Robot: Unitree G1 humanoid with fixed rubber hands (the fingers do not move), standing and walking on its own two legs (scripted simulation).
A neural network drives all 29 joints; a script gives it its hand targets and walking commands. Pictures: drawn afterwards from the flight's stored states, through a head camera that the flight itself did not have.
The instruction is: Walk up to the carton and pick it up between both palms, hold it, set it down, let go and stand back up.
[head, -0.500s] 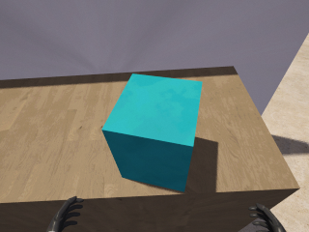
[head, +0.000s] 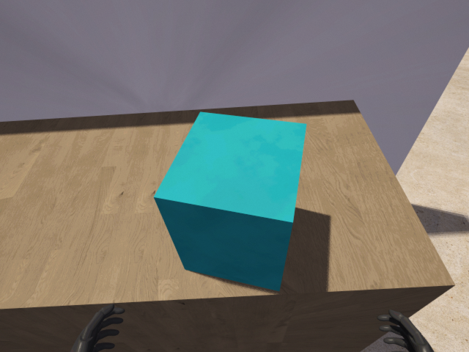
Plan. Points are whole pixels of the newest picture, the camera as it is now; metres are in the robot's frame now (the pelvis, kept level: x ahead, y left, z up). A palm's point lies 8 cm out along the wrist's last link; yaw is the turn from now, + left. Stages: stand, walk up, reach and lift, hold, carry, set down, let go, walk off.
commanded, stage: stand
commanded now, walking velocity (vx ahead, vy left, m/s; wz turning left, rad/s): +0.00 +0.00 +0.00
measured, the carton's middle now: (240, 202) +0.39 +0.02 +0.03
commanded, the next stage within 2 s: none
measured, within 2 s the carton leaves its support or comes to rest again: neither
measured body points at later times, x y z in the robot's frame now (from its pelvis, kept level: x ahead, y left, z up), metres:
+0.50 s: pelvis +0.00 +0.00 +0.00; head +0.01 -0.01 +0.45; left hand +0.15 +0.28 -0.06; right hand +0.16 -0.28 -0.09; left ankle -0.01 +0.13 -0.74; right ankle -0.01 -0.12 -0.74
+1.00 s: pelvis -0.01 +0.00 +0.00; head +0.00 -0.02 +0.45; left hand +0.15 +0.28 -0.06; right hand +0.15 -0.28 -0.09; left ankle -0.01 +0.13 -0.74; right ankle -0.01 -0.12 -0.74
